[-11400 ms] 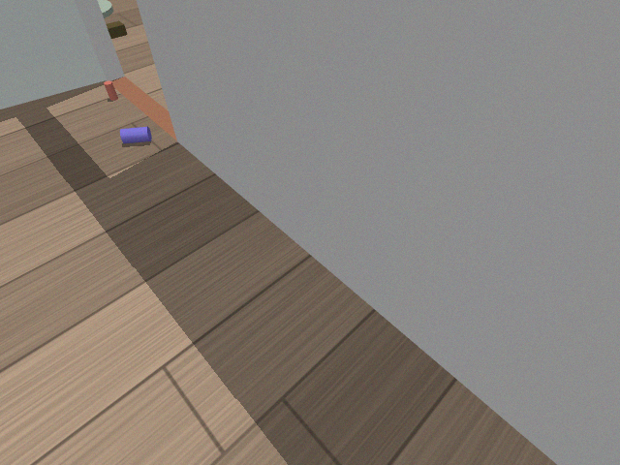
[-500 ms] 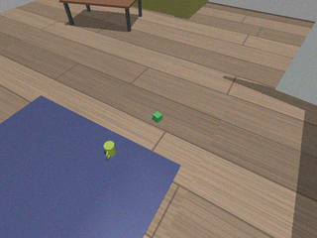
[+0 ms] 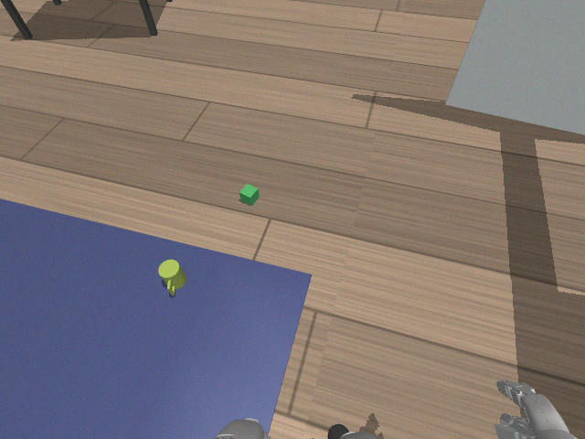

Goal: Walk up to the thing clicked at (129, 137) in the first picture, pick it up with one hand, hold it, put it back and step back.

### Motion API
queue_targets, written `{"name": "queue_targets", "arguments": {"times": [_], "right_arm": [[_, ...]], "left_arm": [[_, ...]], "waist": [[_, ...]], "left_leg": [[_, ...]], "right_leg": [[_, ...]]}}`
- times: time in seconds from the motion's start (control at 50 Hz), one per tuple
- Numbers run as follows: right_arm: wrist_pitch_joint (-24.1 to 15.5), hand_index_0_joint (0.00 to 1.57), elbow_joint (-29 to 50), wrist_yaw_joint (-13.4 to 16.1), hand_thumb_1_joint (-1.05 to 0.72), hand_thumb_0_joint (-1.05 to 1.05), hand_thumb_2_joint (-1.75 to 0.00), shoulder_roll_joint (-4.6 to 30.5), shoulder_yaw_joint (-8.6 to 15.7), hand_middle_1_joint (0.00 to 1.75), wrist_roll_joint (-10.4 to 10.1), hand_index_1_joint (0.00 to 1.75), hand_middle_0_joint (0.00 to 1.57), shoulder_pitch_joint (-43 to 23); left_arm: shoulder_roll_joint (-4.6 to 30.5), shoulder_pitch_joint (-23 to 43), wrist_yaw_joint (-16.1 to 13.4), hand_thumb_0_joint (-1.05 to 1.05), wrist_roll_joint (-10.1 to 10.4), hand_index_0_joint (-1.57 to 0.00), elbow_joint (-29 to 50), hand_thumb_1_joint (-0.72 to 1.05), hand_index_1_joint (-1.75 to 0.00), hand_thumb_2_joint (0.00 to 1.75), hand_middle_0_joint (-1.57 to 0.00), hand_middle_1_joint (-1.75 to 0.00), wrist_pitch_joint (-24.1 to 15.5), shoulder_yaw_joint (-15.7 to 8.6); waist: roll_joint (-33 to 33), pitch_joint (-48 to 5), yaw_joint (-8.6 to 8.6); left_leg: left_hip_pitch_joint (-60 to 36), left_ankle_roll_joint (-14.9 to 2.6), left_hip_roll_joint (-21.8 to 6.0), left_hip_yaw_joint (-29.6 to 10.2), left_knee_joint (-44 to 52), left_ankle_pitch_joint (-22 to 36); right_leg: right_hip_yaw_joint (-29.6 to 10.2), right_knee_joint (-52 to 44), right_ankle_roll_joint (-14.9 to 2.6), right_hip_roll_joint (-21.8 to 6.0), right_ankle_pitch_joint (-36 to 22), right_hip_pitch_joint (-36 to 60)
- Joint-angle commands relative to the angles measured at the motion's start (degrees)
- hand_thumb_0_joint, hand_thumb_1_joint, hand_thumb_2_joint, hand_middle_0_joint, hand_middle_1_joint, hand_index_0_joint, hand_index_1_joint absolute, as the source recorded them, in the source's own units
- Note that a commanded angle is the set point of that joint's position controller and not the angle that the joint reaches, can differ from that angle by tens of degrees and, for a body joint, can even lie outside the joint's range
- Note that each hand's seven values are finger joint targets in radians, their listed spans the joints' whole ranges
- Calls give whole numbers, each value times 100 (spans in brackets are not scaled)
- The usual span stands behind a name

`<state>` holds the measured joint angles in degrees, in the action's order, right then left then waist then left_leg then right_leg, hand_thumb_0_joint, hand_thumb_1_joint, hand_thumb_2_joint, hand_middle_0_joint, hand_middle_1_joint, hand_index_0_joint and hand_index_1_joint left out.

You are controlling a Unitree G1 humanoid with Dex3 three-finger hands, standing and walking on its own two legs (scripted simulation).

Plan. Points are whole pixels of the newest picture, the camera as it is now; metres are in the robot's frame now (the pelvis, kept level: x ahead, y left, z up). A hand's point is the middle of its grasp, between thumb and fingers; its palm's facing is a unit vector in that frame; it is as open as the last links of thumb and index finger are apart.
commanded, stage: walk up
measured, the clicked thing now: out of the picture +0.78 -1.24 -0.73
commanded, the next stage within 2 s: none
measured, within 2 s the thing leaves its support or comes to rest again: neither
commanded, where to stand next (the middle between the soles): +0.06 +0.02 m, yaw -51 degrees
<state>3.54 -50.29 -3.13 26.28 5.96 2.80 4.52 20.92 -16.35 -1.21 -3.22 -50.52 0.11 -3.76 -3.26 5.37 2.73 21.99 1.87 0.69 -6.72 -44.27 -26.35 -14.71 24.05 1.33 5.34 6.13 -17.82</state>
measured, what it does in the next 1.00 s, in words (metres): steps on the spot, turning right: left foot, then right foot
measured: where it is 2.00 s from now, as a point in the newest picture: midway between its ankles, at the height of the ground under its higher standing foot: outside the picture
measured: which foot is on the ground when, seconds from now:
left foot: up 0.00-0.02, down 0.04-0.52, up 0.54-0.82, down 0.84-1.00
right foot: down 0.00-0.06, up 0.08-0.48, down 0.50-0.86, up 0.88-1.00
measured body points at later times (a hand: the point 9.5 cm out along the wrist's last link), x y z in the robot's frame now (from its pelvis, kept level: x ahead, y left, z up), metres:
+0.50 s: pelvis +0.01 +0.04 +0.00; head +0.05 +0.01 +0.44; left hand +0.26 +0.28 -0.10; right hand -0.08 -0.28 -0.11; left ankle +0.03 +0.15 -0.73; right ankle -0.04 -0.06 -0.74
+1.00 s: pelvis +0.05 +0.03 -0.01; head +0.10 +0.01 +0.43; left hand +0.34 +0.21 -0.13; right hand -0.07 -0.26 -0.11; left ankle +0.17 +0.12 -0.73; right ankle -0.07 -0.03 -0.65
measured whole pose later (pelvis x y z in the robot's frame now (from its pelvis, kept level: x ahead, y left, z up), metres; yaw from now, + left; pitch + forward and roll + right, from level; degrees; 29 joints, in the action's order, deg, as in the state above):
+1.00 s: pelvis +0.05 +0.03 -0.01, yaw -42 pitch -1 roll +0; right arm -0.8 -42.5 -0.1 19.4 1.9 1.3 11.6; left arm 25.9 -12.9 -1.3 -0.1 -43.2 2.6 -3.3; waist 4.0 8.6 -0.8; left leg 21.2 -8.0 -4.9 4.2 -41.2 -14.7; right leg -6.0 70.3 -0.1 5.4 28.8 -26.8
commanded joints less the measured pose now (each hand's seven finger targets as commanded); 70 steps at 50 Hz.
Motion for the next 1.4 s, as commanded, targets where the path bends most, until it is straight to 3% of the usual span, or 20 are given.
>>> {"name": "queue_targets", "arguments": {"times": [0.0, 0.04, 0.06, 0.14, 0.32, 0.44, 0.46, 0.5, 0.52, 0.62, 0.8, 0.84, 0.86, 0.92, 1.02, 1.12, 1.14, 1.18, 1.24, 1.38], "right_arm": [[-138, 20, 455, 133, -90, 0, -90, 733, 259, 30, -47, 30, 20, 848], [-194, 20, 703, 213, -90, 0, -90, 1468, 463, 30, 89, 30, 20, 695], [-171, 20, 1031, 178, -90, 0, -90, 1604, 496, 30, 55, 30, 20, 13], [-327, 20, 1121, 236, -90, 0, -90, 918, 305, 30, -120, 30, 20, -70], [-387, 20, 1176, 108, -90, 0, -90, 1181, 382, 30, -70, 30, 20, 1423], [-235, 20, 1343, 80, -90, 0, -90, 1099, 316, 30, -200, 30, 20, 1027], [-237, 20, 1388, 80, -90, 0, -90, 881, 220, 30, -231, 30, 20, 994], [-256, 20, 1533, 96, -90, 0, -90, 299, -19, 30, -262, 30, 20, 960], [-216, 20, 1531, 170, -90, 0, -90, 749, 111, 30, -212, 30, 20, 750], [-290, 20, 1037, 227, -90, 0, -90, 858, 96, 30, -204, 30, 20, 1061], [-490, 20, 935, 417, -90, 0, -90, 700, 151, 30, -172, 30, 20, 1384], [-538, 20, 1031, 433, -90, 0, -90, 1630, 379, 30, -161, 30, 20, 1461], [-551, 20, 1099, 408, -90, 0, -90, 1766, 441, 30, -222, 30, 20, 1197], [-537, 20, 1181, 509, -90, 0, -90, 1098, 224, 30, -165, 30, 20, 966], [-535, 20, 1271, 415, -90, 0, -90, 1106, 143, 30, -64, 30, 20, 656], [-271, 20, 1234, 275, -90, 0, -90, 946, 89, 30, -174, 30, 20, 664], [-229, 20, 1246, 244, -90, 0, -90, 614, -17, 30, -212, 30, 20, 764], [-115, 20, 1458, 368, -90, 0, -90, 584, -12, 30, -223, 30, 20, 199], [-79, 20, 1110, 384, -90, 0, -90, 659, 0, 30, -340, 30, 20, 270], [8, 20, 951, 384, -90, 0, -90, 824, 73, 30, -193, 30, 20, 139]], "left_arm": [[1619, 821, -58, 0, 61, -20, 1118, 90, -30, 90, -20, -30, -83, -402], [900, 282, -82, 0, 199, -20, 1114, 90, -30, 90, -20, -30, -29, -210], [1512, -11, -167, 0, 167, -20, 951, 90, -30, 90, -20, -30, 5, -357], [1586, -359, 56, 0, 287, -20, 569, 90, -30, 90, -20, -30, 43, -362], [1278, 573, 191, 0, 192, -20, 1128, 90, -30, 90, -20, -30, -58, -175], [1150, -89, 116, 0, 150, -20, 885, 90, -30, 90, -20, -30, -167, -237], [1413, -380, 77, 0, 119, -20, 806, 90, -30, 90, -20, -30, -230, -341], [2037, -412, -18, 0, 112, -20, 1023, 90, -30, 90, -20, -30, -357, -502], [2052, -454, -27, 0, 210, -20, 1008, 90, -30, 90, -20, -30, -309, -489], [1613, 215, -53, 0, 260, -20, 1179, 90, -30, 90, -20, -30, -214, -353], [1475, 472, -59, 0, 292, -20, 1609, 90, -30, 90, -20, -30, 3, -290], [1144, 263, -109, 0, 348, -20, 1647, 90, -30, 90, -20, -30, 34, -173], [1450, 190, -189, 0, 258, -20, 1443, 90, -30, 90, -20, -30, 74, -230], [1481, 37, -83, 0, 320, -20, 1158, 90, -30, 90, -20, -30, 121, -294], [1208, -275, 96, 0, 359, -20, 1105, 90, -30, 90, -20, -30, 6, -209], [1316, -732, -55, 0, 213, -20, 696, 90, -30, 90, -20, -30, -234, -256], [1665, -727, -92, 0, 127, -20, 718, 90, -30, 90, -20, -30, -310, -356], [2399, -642, -186, 0, 107, -20, 945, 90, -30, 90, -20, -30, -372, -436], [1868, -416, -304, 0, 261, -20, 734, 90, -30, 90, -20, -30, -412, -345], [1737, -398, -385, 0, 214, -20, 784, 90, -30, 90, -20, -30, -427, -352]], "waist": [[1317, -789, -666], [-1288, -776, -645], [-1436, -585, -502], [-427, -214, -168], [-632, -559, -915], [-652, -837, -435], [-160, -993, -209], [1481, -755, -131], [1110, -580, 36], [1212, -386, -329], [954, -691, -566], [-1196, -1159, -678], [-1125, -992, -573], [-270, -328, -415], [-1164, -639, -417], [-672, -934, -237], [275, -788, -209], [1269, -515, -105], [960, -575, -294], [1005, -764, -98]], "left_leg": [[-1559, -156, 65, 61, 1433, 771], [-2134, -685, -1709, -2061, 3289, -417], [-819, -1441, -2594, -2506, 3486, -924], [-705, -597, -1492, -754, 3011, 262], [-2276, -1053, -1896, 108, 2356, 2352], [-1234, -1010, -1827, 881, 1104, 2538], [-509, -708, -1566, 1173, 326, 2332], [1938, -99, -239, 1251, -1573, -776], [1809, -104, -482, 591, -1977, -907], [795, -101, -411, 669, -1451, 217], [-1118, -397, -26, 761, 1149, 1832], [-1834, -1556, -2549, -2144, 2044, 3305], [-1457, -2235, -3198, -2868, 2191, 3159], [-778, -1450, -2119, -1166, 2118, 2584], [-991, -1248, -1485, 334, 1709, 2276], [-621, -972, -1371, 685, 128, 2450], [151, -716, -1075, 922, -812, 1432], [1351, -220, -498, 384, -1743, -1197], [1530, -203, -519, 96, -1881, -491], [1158, -190, -388, 12, -2189, -246]], "right_leg": [[-1446, -23, -793, -934, 195, -824], [225, 1899, -74, 607, 2119, -1990], [503, 3317, -12, 120, 2512, -1555], [536, 3865, -148, -395, 1312, -1232], [1509, 2087, -16, -566, 1963, -1346], [1787, 221, -352, -377, 1100, 541], [1386, -112, -569, -478, 1047, 1537], [-1966, -352, -1447, -2486, -186, 2497], [-2004, -259, -1969, -2606, -527, 1993], [-218, 280, -1252, -1382, -1823, 849], [-244, 1862, -881, -840, -1690, -391], [760, 3961, -222, 346, 2192, -1426], [574, 4789, -122, -3, 3089, -1446], [479, 5210, -166, -313, 2313, -1447], [1006, 3147, -1, -567, 1956, -932], [1596, 319, -82, -218, 475, 457], [736, 233, -165, -646, 148, 724], [-2189, 265, -1569, -2657, -2226, 416], [-916, 931, -908, -1829, -3189, 1132], [-1023, 994, -1423, -1831, -2294, 914]]}}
